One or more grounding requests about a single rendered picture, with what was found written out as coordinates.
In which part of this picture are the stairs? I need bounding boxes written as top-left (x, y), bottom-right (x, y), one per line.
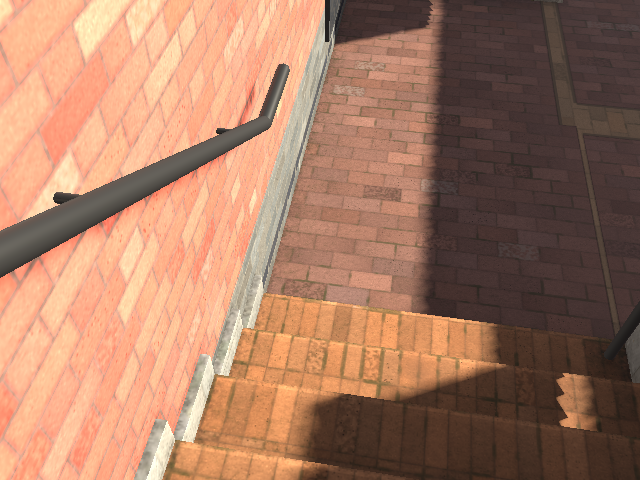
top-left (162, 293), bottom-right (640, 480)

